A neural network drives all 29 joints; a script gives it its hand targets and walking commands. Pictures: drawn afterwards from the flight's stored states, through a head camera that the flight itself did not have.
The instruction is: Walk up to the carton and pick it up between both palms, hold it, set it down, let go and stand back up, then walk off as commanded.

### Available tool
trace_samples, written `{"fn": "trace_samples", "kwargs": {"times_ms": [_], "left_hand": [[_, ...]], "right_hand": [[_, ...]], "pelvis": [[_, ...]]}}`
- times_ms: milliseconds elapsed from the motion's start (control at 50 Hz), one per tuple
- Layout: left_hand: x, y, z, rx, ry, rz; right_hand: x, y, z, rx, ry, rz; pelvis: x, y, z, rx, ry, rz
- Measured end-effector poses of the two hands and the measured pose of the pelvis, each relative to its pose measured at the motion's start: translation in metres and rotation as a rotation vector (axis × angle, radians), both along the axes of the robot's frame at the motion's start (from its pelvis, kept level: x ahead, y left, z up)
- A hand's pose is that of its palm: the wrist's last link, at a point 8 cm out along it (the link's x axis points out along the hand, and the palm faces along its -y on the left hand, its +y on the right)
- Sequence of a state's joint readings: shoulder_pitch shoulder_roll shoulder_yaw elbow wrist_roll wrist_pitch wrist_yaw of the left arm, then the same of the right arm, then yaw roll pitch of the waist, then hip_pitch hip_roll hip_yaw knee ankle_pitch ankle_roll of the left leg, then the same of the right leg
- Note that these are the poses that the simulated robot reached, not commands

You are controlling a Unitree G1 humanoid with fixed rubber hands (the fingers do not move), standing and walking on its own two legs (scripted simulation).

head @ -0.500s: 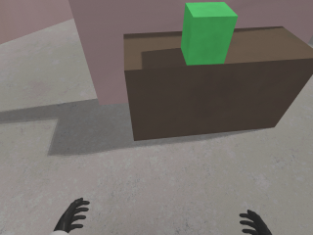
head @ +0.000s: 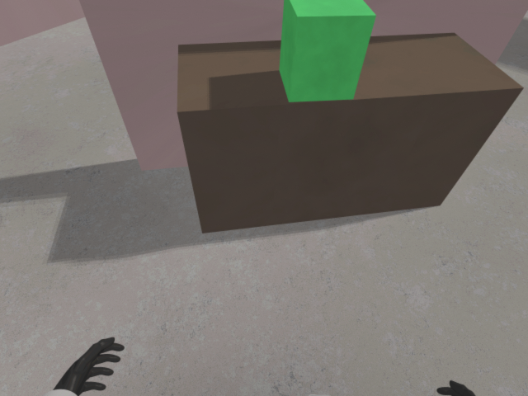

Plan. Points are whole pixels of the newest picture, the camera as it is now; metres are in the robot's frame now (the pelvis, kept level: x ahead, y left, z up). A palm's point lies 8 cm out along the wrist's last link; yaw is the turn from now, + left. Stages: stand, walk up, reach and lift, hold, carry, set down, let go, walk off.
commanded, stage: walk up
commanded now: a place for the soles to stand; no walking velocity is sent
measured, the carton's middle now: (320, 46) +1.06 -0.13 +0.03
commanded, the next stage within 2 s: none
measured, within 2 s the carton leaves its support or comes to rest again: neither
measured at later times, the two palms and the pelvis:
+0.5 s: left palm (118, 329) +0.24 +0.26 -0.09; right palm (491, 355) +0.21 -0.34 -0.07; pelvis +0.13 -0.03 +0.00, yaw +0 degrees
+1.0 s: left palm (169, 276) +0.34 +0.20 -0.10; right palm (491, 303) +0.31 -0.41 -0.10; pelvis +0.23 -0.10 -0.02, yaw +1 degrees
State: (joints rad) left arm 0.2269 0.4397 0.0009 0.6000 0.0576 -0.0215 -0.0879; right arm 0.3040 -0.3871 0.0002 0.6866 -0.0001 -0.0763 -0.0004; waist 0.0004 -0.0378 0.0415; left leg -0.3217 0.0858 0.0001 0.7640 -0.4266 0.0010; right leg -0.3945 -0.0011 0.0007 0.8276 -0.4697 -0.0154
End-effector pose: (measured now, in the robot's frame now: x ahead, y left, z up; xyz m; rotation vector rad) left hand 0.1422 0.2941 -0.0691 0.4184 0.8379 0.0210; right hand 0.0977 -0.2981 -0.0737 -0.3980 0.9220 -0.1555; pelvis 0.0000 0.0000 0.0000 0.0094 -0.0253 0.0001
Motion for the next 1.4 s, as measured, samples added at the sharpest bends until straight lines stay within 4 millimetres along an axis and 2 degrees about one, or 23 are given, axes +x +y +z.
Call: {"fn": "trace_samples", "kwargs": {"times_ms": [40, 120, 220, 320, 400, 480, 580, 660, 740, 880, 1000, 1120, 1200, 1280, 1400], "left_hand": [[0.005, -0.011, -0.007, 0.008, 0.006, -0.007], [0.001, -0.022, -0.010, 0.016, 0.057, 0.024], [-0.003, -0.023, -0.018, 0.035, 0.134, 0.061], [0.009, -0.018, -0.028, 0.026, 0.173, 0.086], [0.034, -0.017, -0.033, 0.004, 0.180, 0.090], [0.081, -0.025, -0.027, -0.010, 0.116, 0.064], [0.148, -0.052, -0.020, -0.046, 0.007, 0.025], [0.183, -0.078, -0.020, -0.048, -0.023, 0.002], [0.192, -0.098, -0.032, -0.030, -0.016, 0.009], [0.191, -0.102, -0.026, 0.010, 0.039, 0.049], [0.197, -0.093, -0.030, 0.012, 0.055, 0.079], [0.202, -0.077, -0.047, -0.024, 0.096, 0.097], [0.219, -0.073, -0.046, -0.050, 0.097, 0.093], [0.248, -0.080, -0.042, -0.067, 0.062, 0.072], [0.282, -0.104, -0.045, -0.084, 0.022, 0.048]], "right_hand": [[0.006, -0.019, -0.005, -0.016, 0.009, -0.003], [0.028, -0.035, -0.007, -0.019, 0.027, 0.003], [0.055, -0.040, -0.010, -0.016, 0.042, 0.004], [0.087, -0.036, -0.011, -0.031, 0.054, 0.021], [0.106, -0.031, -0.004, -0.047, 0.050, 0.021], [0.112, -0.041, 0.006, -0.075, 0.052, -0.011], [0.123, -0.064, 0.014, -0.098, 0.056, -0.030], [0.140, -0.088, 0.004, -0.090, 0.051, -0.035], [0.158, -0.109, -0.020, -0.072, 0.060, -0.034], [0.188, -0.116, -0.025, -0.041, 0.062, -0.026], [0.213, -0.108, -0.026, -0.045, 0.070, -0.004], [0.234, -0.091, -0.017, -0.079, 0.082, 0.011], [0.240, -0.087, 0.000, -0.106, 0.073, 0.007], [0.244, -0.094, 0.013, -0.139, 0.074, -0.015], [0.256, -0.117, 0.012, -0.151, 0.063, -0.029]], "pelvis": [[0.009, -0.013, -0.007, 0.003, -0.006, -0.006], [0.030, -0.026, -0.006, 0.012, -0.001, 0.002], [0.057, -0.032, -0.007, 0.008, 0.015, 0.003], [0.086, -0.027, -0.011, -0.006, 0.031, 0.019], [0.108, -0.023, -0.009, -0.003, 0.041, 0.017], [0.129, -0.028, -0.003, -0.015, 0.024, 0.002], [0.150, -0.047, -0.002, -0.005, 0.010, -0.009], [0.169, -0.070, -0.009, 0.013, 0.015, -0.019], [0.186, -0.092, -0.025, 0.018, -0.011, -0.014], [0.215, -0.103, -0.021, 0.021, -0.014, -0.004], [0.233, -0.098, -0.022, -0.001, -0.008, 0.019], [0.250, -0.081, -0.024, -0.022, 0.014, 0.035], [0.263, -0.074, -0.016, -0.030, 0.007, 0.032], [0.274, -0.078, -0.009, -0.039, 0.004, 0.020], [0.289, -0.098, -0.015, -0.025, -0.005, 0.010]]}}
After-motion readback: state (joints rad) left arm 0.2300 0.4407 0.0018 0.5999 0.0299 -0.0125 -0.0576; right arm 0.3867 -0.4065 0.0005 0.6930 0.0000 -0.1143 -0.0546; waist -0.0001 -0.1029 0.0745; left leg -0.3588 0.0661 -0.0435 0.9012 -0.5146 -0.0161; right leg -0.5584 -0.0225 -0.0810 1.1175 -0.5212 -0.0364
